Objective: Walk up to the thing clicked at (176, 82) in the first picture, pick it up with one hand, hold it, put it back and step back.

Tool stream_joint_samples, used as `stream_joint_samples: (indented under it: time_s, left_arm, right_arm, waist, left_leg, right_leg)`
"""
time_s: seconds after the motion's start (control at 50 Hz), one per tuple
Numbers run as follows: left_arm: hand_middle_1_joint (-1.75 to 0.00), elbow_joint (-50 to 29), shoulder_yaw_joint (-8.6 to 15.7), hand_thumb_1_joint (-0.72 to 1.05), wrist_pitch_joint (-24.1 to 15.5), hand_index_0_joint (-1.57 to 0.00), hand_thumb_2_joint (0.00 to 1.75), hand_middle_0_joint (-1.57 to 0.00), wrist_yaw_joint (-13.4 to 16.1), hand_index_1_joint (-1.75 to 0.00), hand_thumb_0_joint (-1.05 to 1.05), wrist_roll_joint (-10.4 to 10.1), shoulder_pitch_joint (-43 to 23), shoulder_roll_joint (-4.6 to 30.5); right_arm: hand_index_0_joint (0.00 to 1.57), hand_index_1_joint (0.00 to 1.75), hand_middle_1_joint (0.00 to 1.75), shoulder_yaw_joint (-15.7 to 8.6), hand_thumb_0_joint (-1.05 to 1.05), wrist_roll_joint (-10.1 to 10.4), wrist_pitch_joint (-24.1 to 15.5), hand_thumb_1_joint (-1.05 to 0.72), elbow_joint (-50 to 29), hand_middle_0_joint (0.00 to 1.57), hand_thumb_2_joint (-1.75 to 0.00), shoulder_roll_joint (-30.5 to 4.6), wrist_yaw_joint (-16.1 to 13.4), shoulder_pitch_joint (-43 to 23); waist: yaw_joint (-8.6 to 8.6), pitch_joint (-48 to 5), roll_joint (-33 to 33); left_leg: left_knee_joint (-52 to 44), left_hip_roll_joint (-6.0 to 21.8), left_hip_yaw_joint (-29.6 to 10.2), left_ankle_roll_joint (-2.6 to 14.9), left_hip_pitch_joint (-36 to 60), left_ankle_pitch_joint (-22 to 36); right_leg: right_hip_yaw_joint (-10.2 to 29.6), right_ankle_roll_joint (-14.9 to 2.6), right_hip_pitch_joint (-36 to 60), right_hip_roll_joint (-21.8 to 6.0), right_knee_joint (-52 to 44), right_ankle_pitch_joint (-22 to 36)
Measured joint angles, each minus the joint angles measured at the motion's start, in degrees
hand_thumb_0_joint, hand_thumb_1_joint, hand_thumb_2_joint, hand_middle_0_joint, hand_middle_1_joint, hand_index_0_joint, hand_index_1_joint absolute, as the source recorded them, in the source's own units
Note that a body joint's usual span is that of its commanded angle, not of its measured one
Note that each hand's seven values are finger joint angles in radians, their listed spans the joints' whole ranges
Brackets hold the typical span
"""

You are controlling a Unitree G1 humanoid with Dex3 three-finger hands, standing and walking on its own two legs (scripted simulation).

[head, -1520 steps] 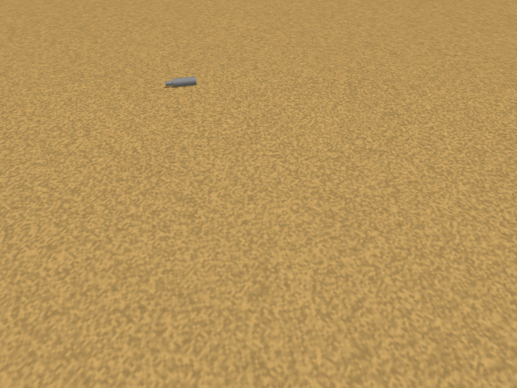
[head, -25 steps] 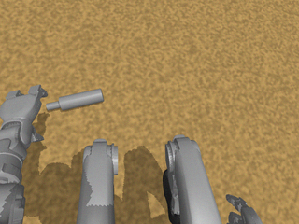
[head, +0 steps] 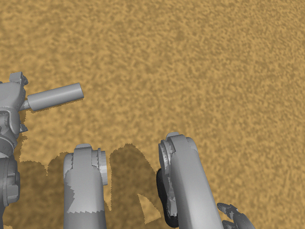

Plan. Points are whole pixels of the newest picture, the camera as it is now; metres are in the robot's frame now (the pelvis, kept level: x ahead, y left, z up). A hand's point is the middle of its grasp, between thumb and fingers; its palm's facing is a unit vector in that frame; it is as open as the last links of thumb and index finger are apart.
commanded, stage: rise first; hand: left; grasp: from above
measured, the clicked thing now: (49, 98) +0.50 +0.27 -0.33
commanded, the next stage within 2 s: none
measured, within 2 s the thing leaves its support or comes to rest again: neither
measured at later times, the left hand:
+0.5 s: hand (22, 104) +0.45 +0.31 -0.20, palm faces -0.42 -0.14 -0.90, open 13.7 cm
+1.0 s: hand (27, 101) +0.46 +0.30 -0.22, palm faces -0.42 -0.13 -0.90, open 13.5 cm
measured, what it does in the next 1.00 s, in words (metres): stands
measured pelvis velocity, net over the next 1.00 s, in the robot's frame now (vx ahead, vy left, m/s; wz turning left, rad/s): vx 0.00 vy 0.00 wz -0.05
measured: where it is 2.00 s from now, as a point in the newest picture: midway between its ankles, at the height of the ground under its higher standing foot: (133, 215)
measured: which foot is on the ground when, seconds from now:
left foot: down 0.00-1.00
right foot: down 0.00-1.00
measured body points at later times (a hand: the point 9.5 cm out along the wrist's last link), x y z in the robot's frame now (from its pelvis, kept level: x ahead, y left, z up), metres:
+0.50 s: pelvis +0.01 +0.00 -0.02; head +0.26 +0.07 +0.35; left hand +0.47 +0.31 -0.15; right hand +0.06 -0.28 -0.12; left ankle +0.07 +0.13 -0.32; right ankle +0.10 -0.14 -0.32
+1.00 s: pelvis +0.00 +0.00 -0.03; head +0.25 +0.07 +0.34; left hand +0.48 +0.30 -0.16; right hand +0.04 -0.27 -0.13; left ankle +0.07 +0.12 -0.32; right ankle +0.10 -0.14 -0.32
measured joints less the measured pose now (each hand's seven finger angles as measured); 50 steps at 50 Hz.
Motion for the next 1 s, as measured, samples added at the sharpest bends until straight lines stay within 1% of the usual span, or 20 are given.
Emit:
stream_joint_samples:
  time_s: [0.14,0.2,0.26,0.32,0.48,0.54,0.64,0.84,1.0]
  left_arm:
    - [-0.90,0.41,1.25,-0.44,-0.70,-0.18,0.93,-0.19,-0.11,-0.90,0.00,-0.12,-0.87,0.91]
    - [-0.90,0.68,2.09,-0.45,-1.10,-0.17,0.93,-0.19,0.09,-0.90,0.00,0.03,-1.14,1.50]
    - [-0.90,1.43,2.19,-0.45,-1.32,-0.17,0.94,-0.18,0.38,-0.91,0.00,0.40,-1.51,2.29]
    - [-0.91,2.01,2.57,-0.46,-1.41,-0.17,0.94,-0.18,0.64,-0.91,0.00,0.34,-1.92,2.95]
    - [-0.92,2.88,2.51,-0.45,-1.70,-0.17,0.94,-0.18,0.66,-0.92,0.00,0.22,-2.71,4.33]
    - [-0.91,3.15,2.36,-0.45,-1.84,-0.17,0.94,-0.18,0.59,-0.92,0.00,0.59,-3.00,4.85]
    - [-0.90,3.23,2.39,-0.46,-1.94,-0.17,0.95,-0.19,0.82,-0.91,0.00,0.61,-3.30,5.28]
    - [-0.88,4.72,2.62,-0.44,-1.54,-0.19,0.92,-0.21,1.58,-0.89,0.00,0.83,-4.28,5.87]
    - [-0.88,6.87,1.97,-0.42,-1.19,-0.20,0.91,-0.22,1.85,-0.89,0.00,0.93,-5.56,6.66]
  right_arm:
    - [0.21,0.30,0.29,0.81,0.00,-0.50,0.37,-0.90,-0.18,0.20,-0.90,0.24,0.93,-0.04]
    - [0.21,0.30,0.30,1.06,0.00,-0.67,0.49,-0.90,-0.24,0.20,-0.90,0.13,1.23,0.12]
    - [0.21,0.30,0.30,1.23,0.00,-0.82,0.58,-0.90,-0.32,0.20,-0.90,-0.22,1.50,0.26]
    - [0.21,0.30,0.29,1.44,0.00,-1.02,0.63,-0.90,-0.46,0.20,-0.90,-0.67,1.75,0.27]
    - [0.21,0.30,0.29,1.79,0.00,-1.25,0.66,-0.90,-0.73,0.20,-0.90,-1.60,2.18,0.23]
    - [0.21,0.30,0.29,2.05,0.00,-1.37,0.65,-0.90,-0.85,0.20,-0.90,-1.80,2.37,0.11]
    - [0.21,0.30,0.29,2.40,0.00,-1.46,0.49,-0.90,-1.01,0.20,-0.90,-2.04,2.66,0.13]
    - [0.21,0.30,0.30,3.28,0.00,-1.65,0.40,-0.90,-1.15,0.20,-0.90,-2.06,3.21,0.28]
    - [0.21,0.30,0.30,4.21,0.00,-1.81,0.07,-0.90,-1.29,0.20,-0.90,-2.01,3.47,0.43]
  waist:
    - [-0.49,1.09,-0.04]
    - [-0.74,1.22,-0.23]
    - [-1.01,1.31,-0.35]
    - [-1.25,1.71,-0.49]
    - [-1.89,2.53,-0.85]
    - [-2.19,3.04,-0.99]
    - [-2.50,3.58,-1.13]
    - [-3.31,3.78,-1.06]
    - [-3.94,4.05,-1.03]
  left_leg:
    - [1.20,0.23,-0.40,-0.13,-0.58,-0.98]
    - [1.75,0.30,-0.69,-0.32,-0.92,-1.29]
    - [2.34,0.34,-0.94,-0.48,-1.28,-1.53]
    - [2.85,0.35,-1.18,-0.55,-1.53,-1.64]
    - [3.81,0.32,-1.66,-0.69,-2.28,-1.56]
    - [4.16,0.32,-1.85,-0.72,-2.35,-1.55]
    - [4.69,0.40,-2.09,-0.71,-2.61,-1.50]
    - [5.67,0.43,-2.35,-0.49,-3.38,-1.26]
    - [6.11,0.39,-2.46,-0.23,-3.85,-0.94]
  right_leg:
    - [-0.22,0.96,-0.76,0.21,1.00,-0.57]
    - [-0.43,0.98,-1.20,0.31,1.46,-0.69]
    - [-0.63,0.86,-1.63,0.40,1.96,-0.80]
    - [-0.80,1.01,-1.88,0.48,2.34,-0.80]
    - [-1.21,0.83,-2.55,0.60,3.00,-0.56]
    - [-1.36,0.85,-2.57,0.64,3.20,-0.45]
    - [-1.58,0.74,-2.81,0.78,3.50,-0.23]
    - [-1.81,0.83,-3.35,0.94,4.06,0.14]
    - [-1.95,0.78,-3.57,0.97,4.21,0.44]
